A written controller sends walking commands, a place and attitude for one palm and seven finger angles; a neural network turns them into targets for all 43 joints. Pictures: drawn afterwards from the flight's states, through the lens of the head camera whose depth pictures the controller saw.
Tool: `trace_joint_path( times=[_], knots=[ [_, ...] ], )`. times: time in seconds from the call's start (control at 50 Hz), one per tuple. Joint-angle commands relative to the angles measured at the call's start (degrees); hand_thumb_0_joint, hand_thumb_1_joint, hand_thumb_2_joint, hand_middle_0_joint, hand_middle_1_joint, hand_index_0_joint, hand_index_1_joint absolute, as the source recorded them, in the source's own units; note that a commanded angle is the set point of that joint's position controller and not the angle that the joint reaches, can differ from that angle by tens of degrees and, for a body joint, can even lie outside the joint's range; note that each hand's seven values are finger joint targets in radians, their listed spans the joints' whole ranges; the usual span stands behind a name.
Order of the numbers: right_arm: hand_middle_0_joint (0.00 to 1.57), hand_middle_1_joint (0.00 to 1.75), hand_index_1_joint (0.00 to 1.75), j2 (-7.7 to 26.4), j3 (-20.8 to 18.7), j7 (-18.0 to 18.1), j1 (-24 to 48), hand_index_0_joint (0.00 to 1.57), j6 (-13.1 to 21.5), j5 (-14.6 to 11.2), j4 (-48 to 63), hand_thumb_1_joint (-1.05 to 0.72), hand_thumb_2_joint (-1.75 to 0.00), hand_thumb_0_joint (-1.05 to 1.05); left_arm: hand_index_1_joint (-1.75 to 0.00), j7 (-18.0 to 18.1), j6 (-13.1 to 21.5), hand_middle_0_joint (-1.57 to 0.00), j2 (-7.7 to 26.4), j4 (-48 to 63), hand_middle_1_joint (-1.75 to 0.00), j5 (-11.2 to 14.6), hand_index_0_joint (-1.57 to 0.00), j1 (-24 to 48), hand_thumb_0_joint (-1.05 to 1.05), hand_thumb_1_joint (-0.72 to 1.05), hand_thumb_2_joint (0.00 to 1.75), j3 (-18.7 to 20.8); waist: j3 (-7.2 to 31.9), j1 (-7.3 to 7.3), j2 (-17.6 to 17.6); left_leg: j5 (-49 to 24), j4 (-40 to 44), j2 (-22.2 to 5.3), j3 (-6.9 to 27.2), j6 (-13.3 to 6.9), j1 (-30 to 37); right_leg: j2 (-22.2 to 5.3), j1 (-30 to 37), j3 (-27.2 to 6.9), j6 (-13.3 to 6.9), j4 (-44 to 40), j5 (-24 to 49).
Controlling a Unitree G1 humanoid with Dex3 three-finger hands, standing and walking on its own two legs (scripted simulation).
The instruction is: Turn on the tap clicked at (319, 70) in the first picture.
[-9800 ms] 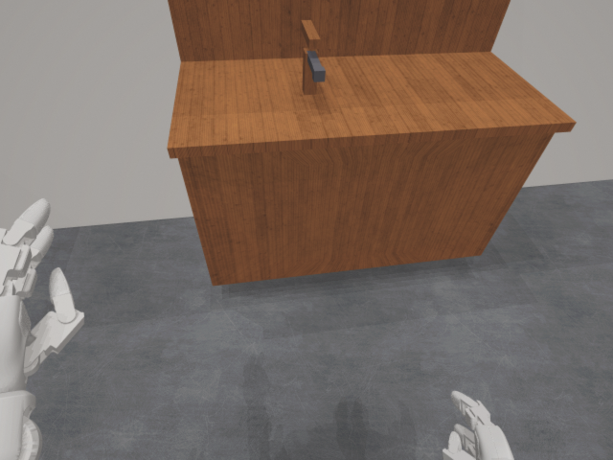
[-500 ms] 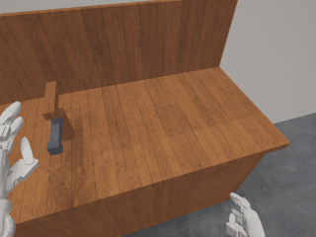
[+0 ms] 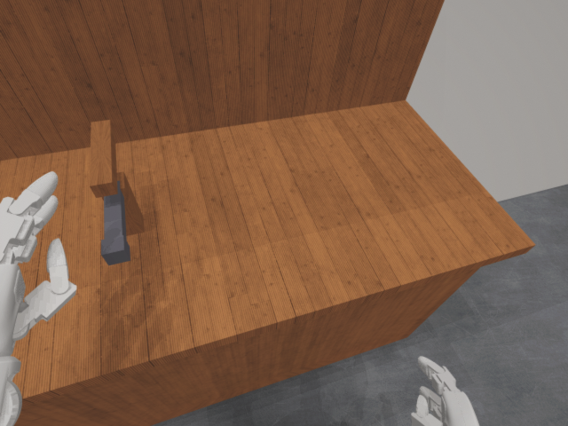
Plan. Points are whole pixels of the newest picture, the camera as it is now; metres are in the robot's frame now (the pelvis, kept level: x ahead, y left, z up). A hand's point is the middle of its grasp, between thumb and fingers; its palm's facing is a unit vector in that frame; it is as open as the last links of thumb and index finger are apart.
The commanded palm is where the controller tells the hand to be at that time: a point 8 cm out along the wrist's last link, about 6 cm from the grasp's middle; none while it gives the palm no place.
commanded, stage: come to a stop and stand still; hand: left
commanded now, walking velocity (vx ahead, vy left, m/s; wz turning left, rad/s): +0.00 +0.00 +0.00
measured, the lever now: (116, 250) +0.31 +0.26 +0.06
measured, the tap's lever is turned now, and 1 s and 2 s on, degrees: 0 0 0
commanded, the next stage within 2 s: look again from close up in 0.46 s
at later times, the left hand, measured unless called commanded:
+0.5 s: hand (41, 261) +0.23 +0.27 +0.16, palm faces +0.37 -0.84 -0.40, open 7.4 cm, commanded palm +0.17 +0.30 +0.17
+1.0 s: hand (60, 269) +0.22 +0.25 +0.16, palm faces +0.38 -0.84 -0.39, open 7.4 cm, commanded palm +0.17 +0.28 +0.17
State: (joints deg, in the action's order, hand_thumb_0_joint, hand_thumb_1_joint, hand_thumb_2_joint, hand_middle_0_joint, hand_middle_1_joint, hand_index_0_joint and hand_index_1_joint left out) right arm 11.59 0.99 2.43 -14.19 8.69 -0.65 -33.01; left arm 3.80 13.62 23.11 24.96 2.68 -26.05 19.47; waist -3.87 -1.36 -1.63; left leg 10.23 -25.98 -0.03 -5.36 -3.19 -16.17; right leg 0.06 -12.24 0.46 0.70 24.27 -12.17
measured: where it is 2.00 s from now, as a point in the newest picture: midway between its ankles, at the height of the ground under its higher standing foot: outside the picture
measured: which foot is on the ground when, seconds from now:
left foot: down 0.00-1.00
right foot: down 0.00-1.00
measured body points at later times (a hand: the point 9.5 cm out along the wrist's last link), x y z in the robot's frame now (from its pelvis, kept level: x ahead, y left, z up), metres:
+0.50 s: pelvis +0.02 +0.02 +0.00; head +0.06 +0.05 +0.45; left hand +0.21 +0.32 +0.18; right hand +0.22 -0.18 -0.06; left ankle +0.04 +0.08 -0.74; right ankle +0.01 -0.13 -0.74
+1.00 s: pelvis +0.01 +0.00 +0.00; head +0.03 +0.01 +0.45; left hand +0.20 +0.29 +0.18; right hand +0.19 -0.22 -0.07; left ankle +0.04 +0.08 -0.74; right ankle +0.01 -0.13 -0.74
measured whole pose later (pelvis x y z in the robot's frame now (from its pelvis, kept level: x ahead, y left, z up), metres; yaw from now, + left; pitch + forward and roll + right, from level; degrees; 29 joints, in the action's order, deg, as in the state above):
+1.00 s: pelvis +0.01 +0.00 +0.00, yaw +1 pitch +0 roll -1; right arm 11.9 1.2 3.0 -12.6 6.6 -0.7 -32.6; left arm 5.4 12.6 21.8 26.2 3.0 -25.4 20.2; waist -1.8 -0.9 -0.2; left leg 10.6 -25.0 0.2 -3.8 -2.9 -14.8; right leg 0.0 -9.4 1.9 0.7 21.1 -11.9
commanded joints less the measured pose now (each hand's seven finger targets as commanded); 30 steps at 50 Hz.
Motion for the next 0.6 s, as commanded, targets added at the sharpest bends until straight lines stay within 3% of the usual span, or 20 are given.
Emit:
trace_joint_path(
  times=[0.0,0.06,0.1,0.18,0.2,0.28,0.3,0.38,0.4,0.44,0.48,0.5,0.52,0.58],
  knots=[
    [0.20,0.30,0.30,6.9,-2.1,0.9,7.1,0.20,4.7,0.2,9.0,-0.90,-0.90,0.00,-0.30,2.1,5.3,-0.20,9.7,15.2,-0.30,-0.4,-0.20,11.6,0.00,0.90,0.90,9.0,8.9,-0.41,9.4,13.5,11.1,-7.9,12.0,0.0,1.5,-2.0,3.1,-1.0,-1.5,-0.4,-0.9],
    [0.20,0.30,0.30,6.7,-2.4,0.1,5.7,0.20,5.7,0.4,8.5,-0.90,-0.90,0.00,-0.30,2.1,5.4,-0.20,8.6,16.6,-0.30,-0.9,-0.20,9.7,0.00,0.90,0.90,7.7,10.9,-0.26,8.4,4.4,8.4,-7.8,11.4,0.7,5.3,-2.7,3.1,-1.1,-1.8,-0.7,2.7],
    [0.20,0.30,0.30,7.1,-2.2,-0.4,5.6,0.20,5.5,0.5,7.7,-0.90,-0.90,0.00,-0.30,1.9,4.9,-0.20,5.9,14.8,-0.30,-1.0,-0.20,7.8,0.00,0.90,0.90,5.4,10.5,-0.07,8.1,-0.4,8.3,-7.7,11.1,1.6,6.2,-2.1,2.1,-0.2,-1.6,-1.0,3.3],
    [0.20,0.30,0.30,6.6,-2.3,-0.6,6.2,0.20,4.5,0.2,7.7,-0.90,-0.90,0.00,-0.30,2.3,3.9,-0.20,8.1,13.1,-0.30,-1.3,-0.20,6.1,0.00,0.90,0.90,8.2,10.6,-0.04,6.2,-9.0,6.3,-7.7,10.2,3.4,8.0,-2.4,1.8,0.1,-1.6,-1.7,5.6],
    [0.20,0.30,0.30,6.9,-2.3,-0.7,5.3,0.20,3.8,0.6,7.5,-0.90,-0.90,0.00,-0.30,1.8,3.9,-0.20,5.8,11.9,-0.30,-0.9,-0.20,6.1,0.00,0.90,0.90,6.0,10.5,0.24,5.4,-9.9,6.4,-7.5,10.3,3.5,7.5,-2.1,1.8,0.5,-1.6,-2.1,5.7],
    [0.20,0.30,0.30,6.5,-2.5,-0.6,6.8,0.20,3.0,0.2,8.7,-0.90,-0.90,0.00,-0.30,2.2,3.7,-0.20,9.4,16.6,-0.30,-1.0,-0.20,6.9,0.00,0.90,0.90,9.2,12.8,0.08,8.4,-18.1,5.2,-7.7,9.6,4.9,11.5,-2.2,1.5,1.1,-1.7,-0.7,5.3],
    [0.20,0.30,0.30,6.5,-2.2,-0.6,6.0,0.20,2.5,0.6,8.8,-0.90,-0.90,0.00,-0.30,1.7,3.5,-0.20,6.9,14.6,-0.30,-0.4,-0.20,5.4,0.00,0.90,0.90,7.0,12.3,0.23,7.8,-17.6,5.8,-7.9,9.9,4.5,10.6,-2.0,1.4,1.4,-1.5,-1.1,4.2],
    [0.20,0.30,0.30,6.5,-2.4,-0.4,7.0,0.20,2.1,0.0,9.7,-0.90,-0.90,0.00,-0.30,2.4,3.0,-0.20,9.3,17.5,-0.30,-0.6,-0.20,5.2,0.00,0.90,0.90,9.2,12.6,0.14,7.8,-18.9,4.6,-7.8,9.2,5.1,11.2,-2.5,2.4,1.4,-1.8,-1.9,5.9],
    [0.20,0.30,0.30,6.7,-2.3,-0.5,6.2,0.20,1.7,0.4,9.5,-0.90,-0.90,0.00,-0.30,2.0,3.0,-0.20,6.9,15.5,-0.30,-0.1,-0.20,4.1,0.00,0.90,0.90,6.9,12.3,0.35,7.0,-16.4,5.0,-7.6,9.4,4.6,10.0,-2.3,2.7,1.4,-1.7,-2.6,5.7],
    [0.20,0.30,0.30,7.0,-2.8,-0.2,6.0,0.20,1.6,0.2,9.8,-0.90,-0.90,0.00,-0.30,2.2,3.0,-0.20,8.5,16.7,-0.30,-0.1,-0.20,4.7,0.00,0.90,0.90,8.1,12.3,0.43,7.0,-13.5,4.9,-7.3,9.4,4.7,8.9,-3.0,4.0,0.7,-1.9,-2.9,7.3],
    [0.20,0.30,0.30,7.1,-2.7,0.0,7.2,0.20,1.5,-0.3,9.7,-0.90,-0.90,0.00,-0.30,2.6,2.7,-0.20,8.6,16.5,-0.30,-0.4,-0.20,5.0,0.00,0.90,0.90,8.6,11.6,0.42,6.9,-11.1,5.2,-6.6,9.1,4.6,8.0,-2.9,4.1,0.6,-1.9,-3.2,7.9],
    [0.20,0.30,0.30,7.2,-2.5,0.1,6.5,0.20,1.1,0.1,9.3,-0.90,-0.90,0.00,-0.30,2.2,2.8,-0.20,6.2,14.3,-0.30,-0.1,-0.20,4.5,0.00,0.90,0.90,6.2,11.5,0.48,6.3,-8.6,5.5,-6.5,8.8,3.9,7.7,-2.9,3.8,0.6,-1.8,-3.9,7.7],
    [0.20,0.30,0.30,7.2,-2.9,0.3,6.3,0.20,1.2,0.0,9.7,-0.90,-0.90,0.00,-0.30,2.4,2.8,-0.20,8.1,15.3,-0.30,-0.1,-0.20,4.8,0.00,0.90,0.90,7.6,11.8,0.56,6.4,-8.3,5.4,-6.4,9.3,3.8,7.5,-3.2,4.6,0.0,-1.9,-3.9,8.6],
    [0.20,0.30,0.30,7.2,-2.7,0.5,7.5,0.20,1.1,-0.6,9.5,-0.90,-0.90,0.00,-0.30,2.8,2.4,-0.20,7.8,14.4,-0.30,-0.3,-0.20,5.4,0.00,0.90,0.90,7.3,10.5,0.59,5.2,-6.0,5.1,-5.7,9.1,3.3,6.7,-3.6,3.9,-0.7,-1.9,-4.7,8.5]
  ],
)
